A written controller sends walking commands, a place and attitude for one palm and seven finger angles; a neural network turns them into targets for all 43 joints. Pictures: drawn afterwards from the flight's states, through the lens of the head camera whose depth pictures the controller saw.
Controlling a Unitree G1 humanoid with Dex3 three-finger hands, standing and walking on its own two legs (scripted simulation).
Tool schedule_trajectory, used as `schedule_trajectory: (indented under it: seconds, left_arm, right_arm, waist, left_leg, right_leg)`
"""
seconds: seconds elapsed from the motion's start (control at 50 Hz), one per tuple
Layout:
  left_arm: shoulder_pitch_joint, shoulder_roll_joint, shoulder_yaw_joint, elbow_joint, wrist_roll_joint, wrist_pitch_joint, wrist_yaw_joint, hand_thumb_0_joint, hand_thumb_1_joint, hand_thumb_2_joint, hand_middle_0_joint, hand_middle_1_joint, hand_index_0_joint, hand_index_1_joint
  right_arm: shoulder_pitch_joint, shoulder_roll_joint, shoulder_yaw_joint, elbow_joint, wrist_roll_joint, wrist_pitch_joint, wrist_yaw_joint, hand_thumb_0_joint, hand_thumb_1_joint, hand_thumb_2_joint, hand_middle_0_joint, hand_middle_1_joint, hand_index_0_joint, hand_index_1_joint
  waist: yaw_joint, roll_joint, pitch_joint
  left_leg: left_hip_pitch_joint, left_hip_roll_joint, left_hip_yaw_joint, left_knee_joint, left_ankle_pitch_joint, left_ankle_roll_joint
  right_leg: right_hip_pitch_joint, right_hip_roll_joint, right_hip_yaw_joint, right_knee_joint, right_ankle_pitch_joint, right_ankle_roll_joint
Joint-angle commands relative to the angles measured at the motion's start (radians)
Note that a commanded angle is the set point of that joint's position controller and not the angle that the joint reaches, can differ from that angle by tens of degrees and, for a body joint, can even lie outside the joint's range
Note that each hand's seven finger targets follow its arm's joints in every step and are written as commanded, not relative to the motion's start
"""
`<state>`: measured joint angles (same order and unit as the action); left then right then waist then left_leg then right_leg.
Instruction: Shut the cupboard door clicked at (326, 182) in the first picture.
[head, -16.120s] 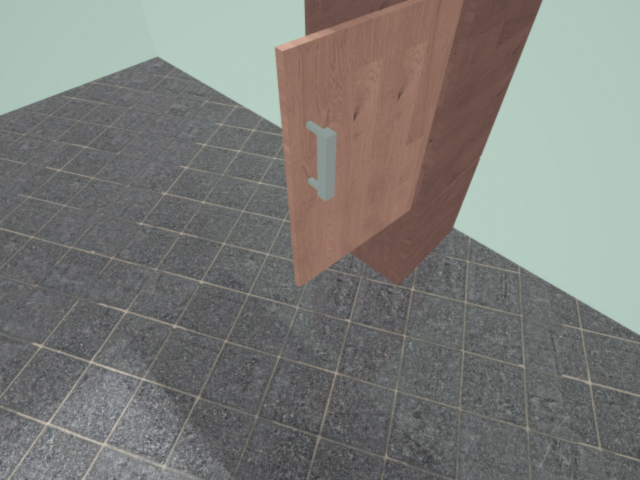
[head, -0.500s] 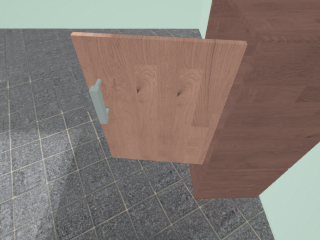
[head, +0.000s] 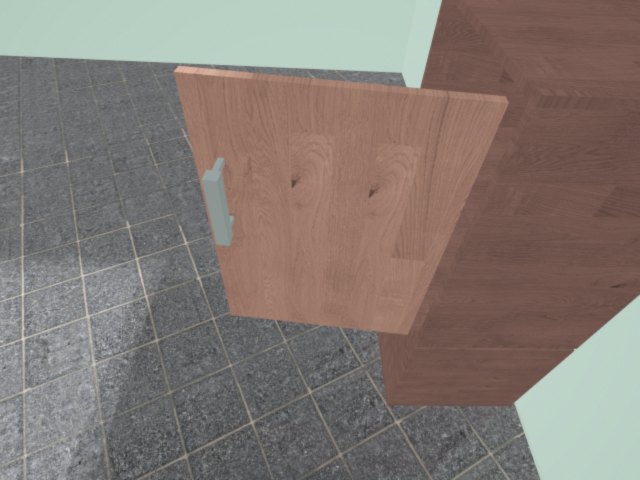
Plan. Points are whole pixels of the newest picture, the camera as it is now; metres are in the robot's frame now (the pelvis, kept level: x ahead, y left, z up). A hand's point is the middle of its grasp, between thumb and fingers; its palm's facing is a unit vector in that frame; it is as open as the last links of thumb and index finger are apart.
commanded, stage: come to a stop and stand still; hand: left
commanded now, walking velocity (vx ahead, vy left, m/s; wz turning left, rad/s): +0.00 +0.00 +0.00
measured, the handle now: (222, 202) +0.50 +0.19 +0.05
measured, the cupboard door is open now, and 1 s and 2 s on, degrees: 84 84 84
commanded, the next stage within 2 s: look again from close up in 0.24 s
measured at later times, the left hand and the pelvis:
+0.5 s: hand out of the picture -0.01 +0.17 -0.18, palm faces +0.01 -0.99 -0.16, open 7.3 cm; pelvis +0.00 +0.01 +0.00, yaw +0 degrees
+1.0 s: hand out of the picture -0.02 +0.17 -0.18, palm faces +0.02 -0.99 -0.16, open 7.3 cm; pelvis +0.00 +0.01 +0.00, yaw +0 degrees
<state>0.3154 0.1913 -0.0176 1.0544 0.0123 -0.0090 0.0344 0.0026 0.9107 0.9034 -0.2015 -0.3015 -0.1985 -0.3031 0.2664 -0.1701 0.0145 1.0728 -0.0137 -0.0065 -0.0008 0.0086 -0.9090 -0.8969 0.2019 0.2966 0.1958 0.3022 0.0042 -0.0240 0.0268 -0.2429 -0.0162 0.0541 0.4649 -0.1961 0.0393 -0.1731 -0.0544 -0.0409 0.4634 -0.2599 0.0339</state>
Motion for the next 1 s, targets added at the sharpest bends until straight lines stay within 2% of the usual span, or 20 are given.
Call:
schedule_trajectory:
  seconds: [0.0,0.18,0.26,0.3,0.34,0.38,0.44,0.46,0.52,0.58,0.64,0.78,0.82,0.9,0.92,0.98]
  left_arm:
    - [0.052,0.095,0.018,-0.023,0.004,-0.014,0.004,0.000,0.900,0.900,-0.200,-0.300,-0.200,-0.300]
    - [0.064,0.084,0.016,0.004,0.004,-0.018,0.006,0.000,0.900,0.900,-0.200,-0.300,-0.200,-0.300]
    - [0.068,0.078,0.015,0.013,0.005,-0.015,0.006,0.000,0.900,0.900,-0.200,-0.300,-0.200,-0.300]
    - [0.067,0.076,0.014,0.017,0.004,-0.014,0.007,0.000,0.900,0.900,-0.200,-0.300,-0.200,-0.300]
    - [0.072,0.072,0.014,0.018,0.005,-0.013,0.006,0.000,0.900,0.900,-0.200,-0.300,-0.200,-0.300]
    - [0.077,0.072,0.014,0.022,0.006,-0.016,0.007,0.000,0.900,0.900,-0.200,-0.300,-0.200,-0.300]
    - [0.075,0.069,0.015,0.022,0.004,-0.016,0.007,0.000,0.900,0.900,-0.200,-0.300,-0.200,-0.300]
    - [0.076,0.070,0.016,0.022,0.005,-0.017,0.007,0.000,0.900,0.900,-0.200,-0.300,-0.200,-0.300]
    - [0.073,0.065,0.016,0.025,0.005,-0.014,0.007,0.000,0.900,0.900,-0.200,-0.300,-0.200,-0.300]
    - [0.077,0.063,0.016,0.027,0.006,-0.016,0.007,0.000,0.900,0.900,-0.200,-0.300,-0.200,-0.300]
    - [0.079,0.057,0.017,0.028,0.006,-0.012,0.007,0.000,0.900,0.900,-0.200,-0.300,-0.200,-0.300]
    - [0.090,0.055,0.017,0.025,0.007,-0.012,0.007,0.000,0.900,0.900,-0.200,-0.300,-0.200,-0.300]
    - [0.093,0.053,0.017,0.027,0.006,-0.013,0.007,0.000,0.900,0.900,-0.200,-0.300,-0.200,-0.300]
    - [0.093,0.055,0.018,0.027,0.006,-0.017,0.007,0.000,0.900,0.900,-0.200,-0.300,-0.200,-0.300]
    - [0.099,0.045,0.016,0.033,0.005,-0.018,0.007,0.000,0.900,0.900,-0.200,-0.300,-0.200,-0.300]
    - [0.111,0.047,0.025,0.033,0.013,-0.010,0.002,0.000,0.900,0.900,-0.200,-0.300,-0.200,-0.300]
  right_arm:
    - [0.014,-0.122,-0.028,-0.036,0.007,-0.021,-0.010,0.000,-0.900,-0.900,0.200,0.300,0.200,0.300]
    - [0.024,-0.111,-0.027,-0.001,0.009,-0.024,-0.012,0.000,-0.900,-0.900,0.200,0.300,0.200,0.300]
    - [0.021,-0.105,-0.028,0.009,0.009,-0.020,-0.013,0.000,-0.900,-0.900,0.200,0.300,0.200,0.300]
    - [0.020,-0.107,-0.027,0.013,0.009,-0.020,-0.013,0.000,-0.900,-0.900,0.200,0.300,0.200,0.300]
    - [0.019,-0.107,-0.028,0.015,0.009,-0.020,-0.013,0.000,-0.900,-0.900,0.200,0.300,0.200,0.300]
    - [0.017,-0.102,-0.028,0.015,0.009,-0.020,-0.014,0.000,-0.900,-0.900,0.200,0.300,0.200,0.300]
    - [0.025,-0.102,-0.029,0.019,0.009,-0.023,-0.014,0.000,-0.900,-0.900,0.200,0.300,0.200,0.300]
    - [0.025,-0.099,-0.029,0.020,0.010,-0.023,-0.015,0.000,-0.900,-0.900,0.200,0.300,0.200,0.300]
    - [0.024,-0.100,-0.028,0.021,0.008,-0.022,-0.016,0.000,-0.900,-0.900,0.200,0.300,0.200,0.300]
    - [0.026,-0.097,-0.028,0.024,0.009,-0.023,-0.016,0.000,-0.900,-0.900,0.200,0.300,0.200,0.300]
    - [0.027,-0.098,-0.029,0.026,0.007,-0.019,-0.016,0.000,-0.900,-0.900,0.200,0.300,0.200,0.300]
    - [0.032,-0.094,-0.032,0.026,0.009,-0.016,-0.015,0.000,-0.900,-0.900,0.200,0.300,0.200,0.300]
    - [0.032,-0.094,-0.032,0.026,0.008,-0.018,-0.015,0.000,-0.900,-0.900,0.200,0.300,0.200,0.300]
    - [0.038,-0.087,-0.030,0.028,0.010,-0.021,-0.017,0.000,-0.900,-0.900,0.200,0.300,0.200,0.300]
    - [0.045,-0.084,-0.027,0.035,0.008,-0.020,-0.017,0.000,-0.900,-0.900,0.200,0.300,0.200,0.300]
    - [0.058,-0.090,-0.033,0.040,0.002,-0.008,-0.014,0.000,-0.900,-0.900,0.200,0.300,0.200,0.300]
  waist:
    - [0.001,0.023,0.040]
    - [0.002,0.017,0.022]
    - [0.001,0.014,0.052]
    - [0.001,0.038,0.051]
    - [0.002,0.038,0.056]
    - [0.003,0.019,0.048]
    - [0.001,0.030,0.016]
    - [0.003,0.017,0.024]
    - [0.002,0.036,0.042]
    - [0.003,0.018,0.044]
    - [0.002,0.032,0.062]
    - [0.002,0.019,0.061]
    - [0.003,0.029,0.043]
    - [0.001,0.010,0.025]
    - [0.000,0.013,0.016]
    - [0.004,0.014,0.050]
  left_leg:
    - [-0.020,0.104,-0.130,-0.141,-0.055,-0.008]
    - [0.009,0.105,-0.124,-0.138,0.006,-0.007]
    - [0.001,0.107,-0.124,-0.151,-0.029,-0.008]
    - [-0.003,0.106,-0.129,-0.162,-0.045,-0.010]
    - [-0.009,0.108,-0.135,-0.175,-0.073,-0.010]
    - [-0.001,0.104,-0.126,-0.162,-0.041,-0.009]
    - [0.026,0.108,-0.126,-0.157,-0.008,-0.010]
    - [0.021,0.108,-0.127,-0.153,0.005,-0.007]
    - [0.011,0.108,-0.130,-0.166,-0.017,-0.010]
    - [0.013,0.106,-0.128,-0.163,0.002,-0.008]
    - [0.002,0.110,-0.138,-0.189,-0.072,-0.011]
    - [-0.006,0.105,-0.137,-0.192,-0.095,-0.011]
    - [0.011,0.107,-0.139,-0.190,-0.077,-0.010]
    - [0.028,0.105,-0.126,-0.169,-0.010,-0.009]
    - [0.035,0.102,-0.122,-0.166,-0.036,-0.010]
    - [-0.009,0.099,-0.129,-0.174,-0.262,-0.002]
  right_leg:
    - [-0.035,-0.056,0.073,-0.102,0.009,-0.054]
    - [-0.016,-0.062,0.070,-0.112,0.050,-0.050]
    - [-0.031,-0.059,0.067,-0.121,0.028,-0.048]
    - [-0.029,-0.060,0.067,-0.118,0.025,-0.047]
    - [-0.028,-0.060,0.065,-0.119,0.020,-0.046]
    - [-0.023,-0.064,0.066,-0.124,0.039,-0.047]
    - [-0.014,-0.064,0.063,-0.118,0.051,-0.045]
    - [-0.009,-0.062,0.063,-0.122,0.056,-0.045]
    - [-0.018,-0.063,0.061,-0.122,0.045,-0.045]
    - [-0.012,-0.065,0.062,-0.125,0.061,-0.045]
    - [-0.029,-0.060,0.058,-0.124,0.026,-0.043]
    - [-0.028,-0.060,0.058,-0.128,0.018,-0.044]
    - [-0.026,-0.061,0.058,-0.124,0.032,-0.045]
    - [-0.015,-0.066,0.064,-0.128,0.062,-0.046]
    - [-0.010,-0.064,0.061,-0.131,0.036,-0.047]
    - [-0.041,-0.052,0.050,-0.115,-0.157,-0.058]
